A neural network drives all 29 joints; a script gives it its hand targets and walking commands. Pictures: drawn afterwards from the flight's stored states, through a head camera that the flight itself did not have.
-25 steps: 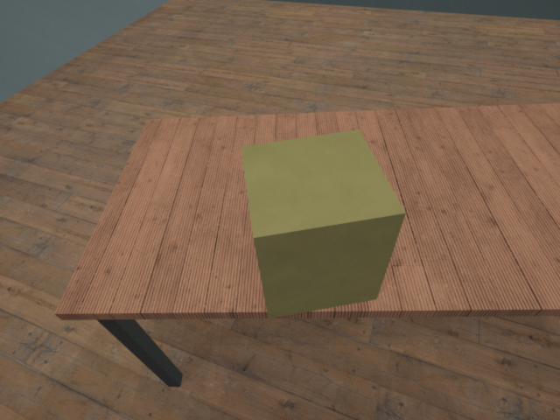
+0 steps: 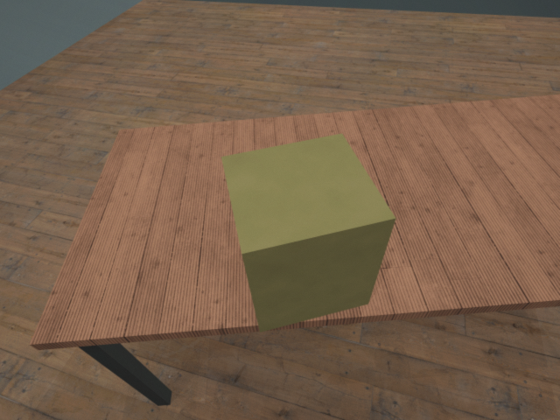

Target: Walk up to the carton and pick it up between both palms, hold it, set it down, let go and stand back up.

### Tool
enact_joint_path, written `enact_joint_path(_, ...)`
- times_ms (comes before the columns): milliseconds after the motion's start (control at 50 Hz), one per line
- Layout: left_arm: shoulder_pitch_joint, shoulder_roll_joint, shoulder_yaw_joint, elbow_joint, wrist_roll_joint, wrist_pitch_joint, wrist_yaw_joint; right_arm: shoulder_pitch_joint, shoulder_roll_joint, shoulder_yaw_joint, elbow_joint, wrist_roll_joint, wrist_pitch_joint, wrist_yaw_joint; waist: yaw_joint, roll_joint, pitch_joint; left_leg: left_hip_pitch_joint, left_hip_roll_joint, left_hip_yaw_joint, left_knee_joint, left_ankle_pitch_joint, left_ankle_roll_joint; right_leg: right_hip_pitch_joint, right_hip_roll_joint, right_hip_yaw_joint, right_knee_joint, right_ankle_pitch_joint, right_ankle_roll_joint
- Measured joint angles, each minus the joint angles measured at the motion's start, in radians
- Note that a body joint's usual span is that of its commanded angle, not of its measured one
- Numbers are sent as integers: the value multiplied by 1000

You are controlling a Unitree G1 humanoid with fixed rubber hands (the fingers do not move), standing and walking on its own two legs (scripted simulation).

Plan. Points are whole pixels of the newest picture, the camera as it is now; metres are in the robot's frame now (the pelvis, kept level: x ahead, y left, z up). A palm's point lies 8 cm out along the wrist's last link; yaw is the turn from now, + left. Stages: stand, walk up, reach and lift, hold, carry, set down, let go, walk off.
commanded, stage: walk up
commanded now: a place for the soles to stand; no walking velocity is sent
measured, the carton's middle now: (299, 235) +0.43 +0.01 -0.01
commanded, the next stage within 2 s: reach and lift in 0.80 s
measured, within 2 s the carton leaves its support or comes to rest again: neither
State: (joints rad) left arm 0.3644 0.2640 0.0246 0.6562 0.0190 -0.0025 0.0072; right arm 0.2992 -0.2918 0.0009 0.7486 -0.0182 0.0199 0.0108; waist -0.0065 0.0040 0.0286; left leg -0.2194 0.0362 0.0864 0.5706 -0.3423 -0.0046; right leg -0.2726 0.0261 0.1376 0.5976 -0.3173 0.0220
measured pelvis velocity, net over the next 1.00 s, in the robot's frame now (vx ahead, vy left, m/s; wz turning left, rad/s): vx -0.04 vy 0.00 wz -0.01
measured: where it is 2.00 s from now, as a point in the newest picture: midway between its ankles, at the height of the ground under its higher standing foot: outside the picture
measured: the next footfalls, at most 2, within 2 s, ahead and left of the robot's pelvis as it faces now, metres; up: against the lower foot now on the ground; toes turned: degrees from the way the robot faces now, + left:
none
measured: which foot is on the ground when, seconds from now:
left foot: down 0.00-1.00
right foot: down 0.00-1.00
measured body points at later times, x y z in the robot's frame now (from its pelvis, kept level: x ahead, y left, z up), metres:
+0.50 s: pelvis -0.01 +0.01 +0.00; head +0.00 +0.00 +0.45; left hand +0.10 +0.27 -0.11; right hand +0.06 -0.27 -0.13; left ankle -0.02 +0.12 -0.73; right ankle +0.00 -0.14 -0.73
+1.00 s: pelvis -0.04 +0.00 -0.02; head +0.02 +0.00 +0.43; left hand +0.16 +0.25 -0.11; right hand +0.10 -0.28 -0.13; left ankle -0.02 +0.12 -0.73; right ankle +0.00 -0.14 -0.73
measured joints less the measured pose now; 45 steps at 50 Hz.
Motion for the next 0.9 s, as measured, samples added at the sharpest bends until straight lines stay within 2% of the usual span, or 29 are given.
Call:
enact_joint_path(380,-9,0,-1,-11,-4,10,12,-26,-8,1,-19,1,22,1,-8,-1,7,8,8,56,31,-24,12,-17,13,56,40,-8,13)
enact_joint_path(820,10,1,-1,-4,-1,11,11,22,-23,-2,1,-2,25,1,-15,1,9,4,17,85,30,-16,12,-34,25,84,42,9,15)
enact_joint_path(860,-83,13,-27,35,-24,118,25,-19,-7,-70,78,-56,-46,30,-17,8,16,-52,13,57,77,-27,9,-82,-10,9,85,-29,-31)
enact_joint_path(880,-147,19,-33,50,-28,182,32,-56,-1,-101,112,-77,-77,46,-16,6,37,-79,9,46,110,-33,8,-104,-28,-20,109,-18,-42)
enact_joint_path(900,-204,22,-31,49,-27,239,33,-93,3,-124,131,-87,-98,56,-16,5,60,-104,7,35,142,-40,8,-121,-36,-36,133,-14,-30)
